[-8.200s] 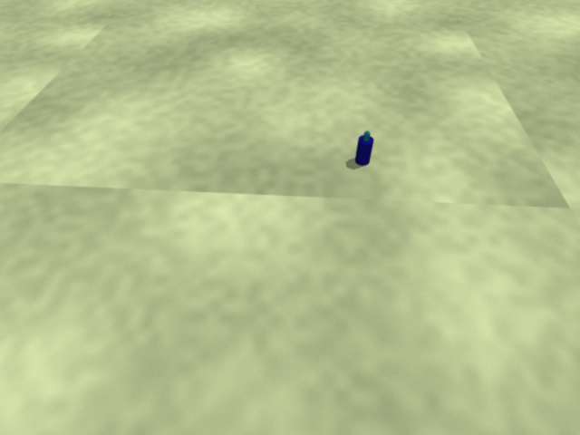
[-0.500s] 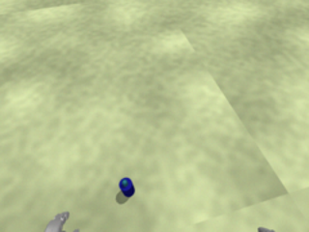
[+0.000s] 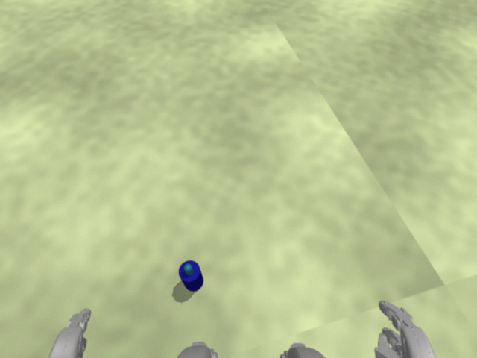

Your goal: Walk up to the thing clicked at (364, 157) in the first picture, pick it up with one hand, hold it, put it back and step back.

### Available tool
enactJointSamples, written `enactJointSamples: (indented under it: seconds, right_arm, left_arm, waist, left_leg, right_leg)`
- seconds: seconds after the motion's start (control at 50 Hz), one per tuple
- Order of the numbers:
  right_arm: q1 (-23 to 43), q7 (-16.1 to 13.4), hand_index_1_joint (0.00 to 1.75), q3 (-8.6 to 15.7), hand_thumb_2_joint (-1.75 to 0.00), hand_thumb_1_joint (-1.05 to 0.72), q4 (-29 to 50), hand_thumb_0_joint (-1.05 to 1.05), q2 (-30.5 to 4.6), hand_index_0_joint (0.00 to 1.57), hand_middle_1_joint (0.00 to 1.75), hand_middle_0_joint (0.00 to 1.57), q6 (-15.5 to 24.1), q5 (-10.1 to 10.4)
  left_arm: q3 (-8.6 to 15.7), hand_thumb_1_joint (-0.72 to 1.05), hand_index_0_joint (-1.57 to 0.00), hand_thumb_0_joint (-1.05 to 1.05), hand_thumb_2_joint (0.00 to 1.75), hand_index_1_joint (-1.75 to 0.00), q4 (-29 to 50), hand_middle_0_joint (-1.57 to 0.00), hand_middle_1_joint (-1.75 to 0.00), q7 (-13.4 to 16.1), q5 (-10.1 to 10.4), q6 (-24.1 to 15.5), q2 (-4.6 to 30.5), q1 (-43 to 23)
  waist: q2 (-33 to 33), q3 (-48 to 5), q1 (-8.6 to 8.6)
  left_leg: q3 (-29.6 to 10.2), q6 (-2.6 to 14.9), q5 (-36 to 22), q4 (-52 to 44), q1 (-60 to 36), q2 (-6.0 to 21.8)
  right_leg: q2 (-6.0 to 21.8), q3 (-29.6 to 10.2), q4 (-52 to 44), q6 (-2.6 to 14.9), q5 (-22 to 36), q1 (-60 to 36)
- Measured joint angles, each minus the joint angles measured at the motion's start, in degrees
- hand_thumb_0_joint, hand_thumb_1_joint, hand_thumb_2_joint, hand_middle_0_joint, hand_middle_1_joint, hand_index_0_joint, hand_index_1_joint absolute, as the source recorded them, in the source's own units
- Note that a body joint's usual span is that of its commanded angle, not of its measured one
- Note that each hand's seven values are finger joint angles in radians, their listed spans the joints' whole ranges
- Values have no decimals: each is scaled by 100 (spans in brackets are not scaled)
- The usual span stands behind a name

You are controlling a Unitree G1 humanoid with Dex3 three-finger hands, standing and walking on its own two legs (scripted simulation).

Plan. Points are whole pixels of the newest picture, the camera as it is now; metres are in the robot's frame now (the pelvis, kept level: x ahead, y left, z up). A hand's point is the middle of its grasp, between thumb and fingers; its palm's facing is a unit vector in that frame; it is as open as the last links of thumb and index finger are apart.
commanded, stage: go down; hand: left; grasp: from the side
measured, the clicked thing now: (190, 274) +0.43 +0.19 -0.63
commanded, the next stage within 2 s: none
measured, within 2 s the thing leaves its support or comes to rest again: neither
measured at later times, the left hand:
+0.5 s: hand (100, 348) +0.17 +0.27 -0.17, palm faces +0.10 -0.95 -0.31, open 17.2 cm
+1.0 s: hand (104, 301) +0.27 +0.33 -0.26, palm faces +0.11 -0.98 -0.17, open 17.3 cm
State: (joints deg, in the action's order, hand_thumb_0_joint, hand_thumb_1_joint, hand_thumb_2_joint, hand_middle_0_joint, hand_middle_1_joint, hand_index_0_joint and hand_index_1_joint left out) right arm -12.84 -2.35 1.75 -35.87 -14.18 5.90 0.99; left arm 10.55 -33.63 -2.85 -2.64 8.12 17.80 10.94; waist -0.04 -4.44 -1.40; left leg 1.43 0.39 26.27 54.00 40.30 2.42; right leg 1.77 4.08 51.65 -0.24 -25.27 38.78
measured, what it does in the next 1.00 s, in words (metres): lowers itself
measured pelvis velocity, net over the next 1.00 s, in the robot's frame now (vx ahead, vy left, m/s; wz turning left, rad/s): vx -0.07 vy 0.00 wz -0.03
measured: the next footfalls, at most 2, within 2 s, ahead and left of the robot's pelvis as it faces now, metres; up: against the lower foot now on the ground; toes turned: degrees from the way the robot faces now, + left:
none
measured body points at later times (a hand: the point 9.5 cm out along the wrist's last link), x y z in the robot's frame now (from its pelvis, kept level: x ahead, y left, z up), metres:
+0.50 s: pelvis -0.01 +0.00 -0.05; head +0.10 +0.03 +0.38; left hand +0.16 +0.32 -0.14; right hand +0.17 -0.24 -0.13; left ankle +0.00 +0.11 -0.69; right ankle +0.00 -0.13 -0.69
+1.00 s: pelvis -0.07 +0.00 -0.21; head +0.12 +0.02 +0.20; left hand +0.26 +0.38 -0.25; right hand +0.08 -0.27 -0.32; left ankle +0.00 +0.11 -0.69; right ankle +0.00 -0.13 -0.69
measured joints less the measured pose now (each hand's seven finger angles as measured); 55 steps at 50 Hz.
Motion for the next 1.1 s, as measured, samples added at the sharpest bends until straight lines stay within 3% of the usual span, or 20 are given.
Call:
enactJointSamples:
  seconds: [0.22, 0.4, 0.52, 0.64, 0.74, 0.92, 1.1]
  right_arm:
    - [68, -107, 30, -127, -88, -86, 403, 1, 85, 21, 30, 21, 232, -37]
    - [30, -143, 30, -165, -88, -86, 514, 1, 121, 21, 30, 21, 361, -88]
    - [122, -112, 31, -170, -89, -88, 517, 1, 44, 21, 30, 21, 548, -121]
    - [285, -24, 31, -126, -90, -91, 341, 1, -150, 21, 30, 21, 704, -133]
    - [440, 18, 30, -104, -90, -92, 124, 1, -287, 21, 30, 21, 609, -148]
    - [502, 99, 30, -223, -90, -91, -117, 1, -259, 21, 30, 21, 401, -140]
    - [496, 96, 30, -357, -89, -90, -269, 1, -335, 21, 30, 21, 435, -225]
  left_arm:
    - [-14, -53, -8, -1, 7, -10, 1115, -9, -9, 43, 106, 545, 74, 603]
    - [93, -52, -8, -1, 9, -10, 1560, -9, -10, 0, 226, 510, 95, 749]
    - [538, -50, -7, -1, 11, -10, 949, -8, -10, -238, 416, -111, 299, 107]
    - [1048, -49, -7, -1, 8, -8, 210, -8, -7, -1043, 743, -1197, 723, -767]
    - [1374, -50, -7, -1, 7, -8, -277, -8, -7, -1591, 868, -1899, 1005, -1507]
    - [2002, -53, -7, -1, 8, -9, -1284, -8, -9, -2177, 1046, -2453, 1379, -2437]
    - [2457, -50, -6, -2, 9, -10, -2034, -7, -10, -2742, 1069, -3055, 1924, -3352]
  waist:
    - [49, -188, -56]
    - [69, -257, -68]
    - [5, -305, -71]
    - [-81, -502, -92]
    - [-56, -581, -75]
    - [22, -523, -77]
    - [-99, -454, -174]
  left_leg:
    - [-111, 26, 301, 642, 582, 19]
    - [-175, 32, 497, 1185, 1170, 32]
    - [-197, 35, 690, 1912, 2047, 42]
    - [-216, 41, 984, 3046, 3410, 32]
    - [-244, 46, 1194, 3942, 4398, 50]
    - [-285, 46, 1222, 4773, 5470, 81]
    - [-408, 11, 1186, 5488, 6362, 102]
  right_leg:
    - [0, 85, 523, -26, -263, 490]
    - [5, 125, 1034, -23, -456, 1044]
    - [27, 116, 1804, 0, -675, 1938]
    - [82, 83, 2997, 18, -1007, 3322]
    - [95, 67, 3894, 36, -1215, 4309]
    - [93, 66, 4750, 97, -1254, 5398]
    - [92, 149, 5437, 166, -1219, 6256]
